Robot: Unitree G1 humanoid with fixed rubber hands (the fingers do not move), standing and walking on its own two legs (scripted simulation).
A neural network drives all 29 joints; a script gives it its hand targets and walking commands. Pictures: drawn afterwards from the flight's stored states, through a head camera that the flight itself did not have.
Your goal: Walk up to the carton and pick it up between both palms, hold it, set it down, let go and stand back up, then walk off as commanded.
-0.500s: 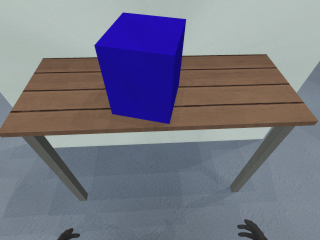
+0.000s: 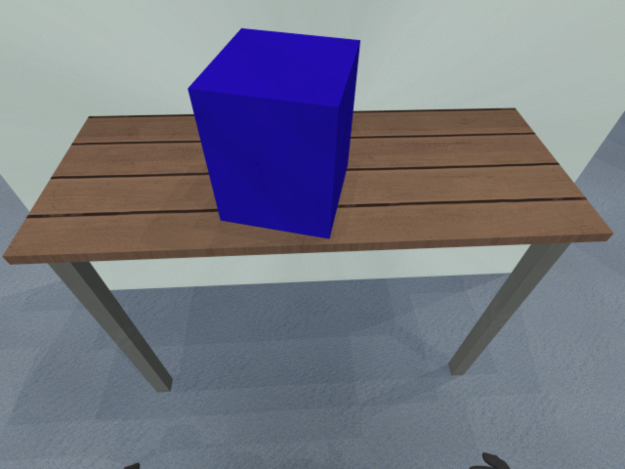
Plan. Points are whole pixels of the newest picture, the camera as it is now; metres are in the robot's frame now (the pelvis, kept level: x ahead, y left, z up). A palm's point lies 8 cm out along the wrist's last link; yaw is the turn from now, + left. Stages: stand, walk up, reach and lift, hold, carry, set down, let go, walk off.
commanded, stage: walk up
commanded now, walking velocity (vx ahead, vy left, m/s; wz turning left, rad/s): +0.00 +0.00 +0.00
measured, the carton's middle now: (286, 135) +0.60 +0.04 +0.10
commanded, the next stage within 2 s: none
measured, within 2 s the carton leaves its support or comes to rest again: neither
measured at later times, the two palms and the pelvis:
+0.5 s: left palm out of the picture +0.07 +0.37 -0.12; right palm out of the picture +0.08 -0.22 -0.09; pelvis +0.06 +0.08 +0.01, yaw +1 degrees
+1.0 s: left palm (88, 417) +0.22 +0.32 -0.10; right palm (506, 431) +0.19 -0.27 -0.12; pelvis +0.14 +0.02 +0.00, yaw -1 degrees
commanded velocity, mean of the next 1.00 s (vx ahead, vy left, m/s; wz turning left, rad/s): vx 0.00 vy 0.00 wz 0.00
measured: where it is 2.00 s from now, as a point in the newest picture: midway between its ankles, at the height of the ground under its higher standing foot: outside the picture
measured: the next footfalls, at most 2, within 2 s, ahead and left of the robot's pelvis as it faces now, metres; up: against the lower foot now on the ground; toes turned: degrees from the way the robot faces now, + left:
right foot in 0.92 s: +0.22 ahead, -0.09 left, +0.00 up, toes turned +1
left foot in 1.24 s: +0.17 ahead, +0.15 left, +0.00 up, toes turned +1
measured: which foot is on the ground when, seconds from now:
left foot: down 0.00-0.94, up 0.96-1.00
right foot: down 0.00-0.36, up 0.38-0.90, down 0.92-1.00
